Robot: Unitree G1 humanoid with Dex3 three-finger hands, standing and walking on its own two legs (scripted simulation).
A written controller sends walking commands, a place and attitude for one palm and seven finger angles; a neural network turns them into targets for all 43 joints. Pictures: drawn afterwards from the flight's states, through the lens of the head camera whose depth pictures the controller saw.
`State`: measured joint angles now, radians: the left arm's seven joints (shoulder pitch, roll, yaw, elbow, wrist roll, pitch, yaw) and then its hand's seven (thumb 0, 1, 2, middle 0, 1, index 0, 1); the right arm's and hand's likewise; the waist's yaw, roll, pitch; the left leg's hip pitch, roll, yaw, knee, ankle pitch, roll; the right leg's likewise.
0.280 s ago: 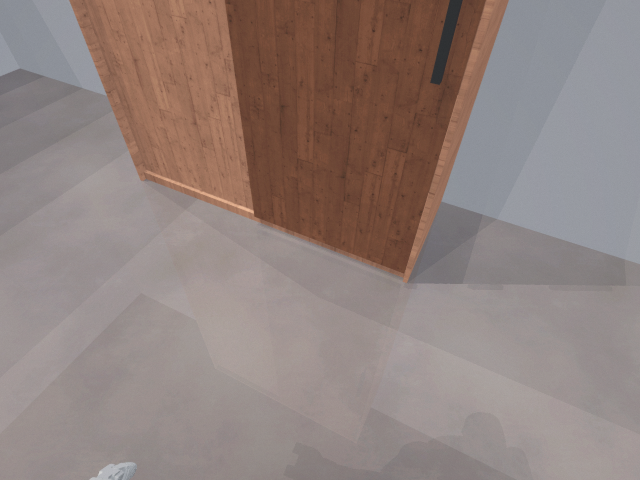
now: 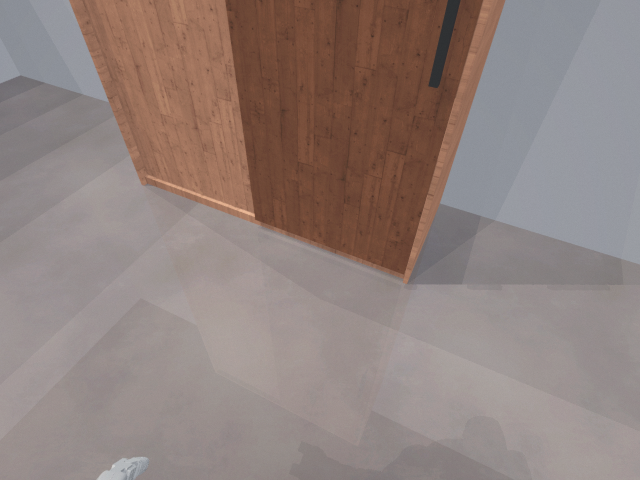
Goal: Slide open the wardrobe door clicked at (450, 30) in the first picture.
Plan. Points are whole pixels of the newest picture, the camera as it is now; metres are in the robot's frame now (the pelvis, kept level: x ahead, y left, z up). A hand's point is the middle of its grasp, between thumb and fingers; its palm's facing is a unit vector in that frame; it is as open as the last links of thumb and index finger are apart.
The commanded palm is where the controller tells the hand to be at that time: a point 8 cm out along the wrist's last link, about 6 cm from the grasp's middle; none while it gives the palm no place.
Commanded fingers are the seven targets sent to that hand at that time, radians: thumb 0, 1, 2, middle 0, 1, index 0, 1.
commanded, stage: stand and wait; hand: right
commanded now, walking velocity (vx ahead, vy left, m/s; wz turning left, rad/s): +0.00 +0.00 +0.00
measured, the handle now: (451, 18) +1.01 -0.24 +0.20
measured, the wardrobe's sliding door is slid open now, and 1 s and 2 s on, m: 0.00 0.00 0.00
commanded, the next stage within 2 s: look at it before walking up in 0.54 s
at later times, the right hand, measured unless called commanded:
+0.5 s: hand out of the picture +0.07 -0.24 -0.15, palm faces -0.02 +0.94 -0.34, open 7.4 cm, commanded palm none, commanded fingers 0.00 -0.90 -0.90 0.20 0.30 0.20 0.30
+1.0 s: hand out of the picture +0.08 -0.23 -0.15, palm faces -0.02 +0.94 -0.33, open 7.4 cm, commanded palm none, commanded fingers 0.00 -0.90 -0.90 0.20 0.30 0.20 0.30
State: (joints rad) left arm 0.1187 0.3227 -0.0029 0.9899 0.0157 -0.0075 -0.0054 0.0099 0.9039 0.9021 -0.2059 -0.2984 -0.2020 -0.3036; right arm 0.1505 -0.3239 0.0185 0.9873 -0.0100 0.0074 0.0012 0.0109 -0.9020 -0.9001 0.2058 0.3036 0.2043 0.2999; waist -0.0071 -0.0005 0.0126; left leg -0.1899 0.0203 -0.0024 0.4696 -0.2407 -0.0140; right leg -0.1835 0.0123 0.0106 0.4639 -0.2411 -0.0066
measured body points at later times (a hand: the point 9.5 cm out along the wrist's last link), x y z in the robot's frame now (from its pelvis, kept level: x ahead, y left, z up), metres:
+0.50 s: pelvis -0.01 +0.01 +0.00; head -0.01 +0.01 +0.45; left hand +0.06 +0.31 -0.13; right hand +0.07 -0.28 -0.13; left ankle +0.01 +0.13 -0.74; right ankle +0.01 -0.12 -0.74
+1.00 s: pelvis +0.00 +0.01 +0.01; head +0.00 +0.01 +0.46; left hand +0.08 +0.30 -0.13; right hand +0.08 -0.28 -0.13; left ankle +0.01 +0.13 -0.74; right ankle +0.01 -0.12 -0.74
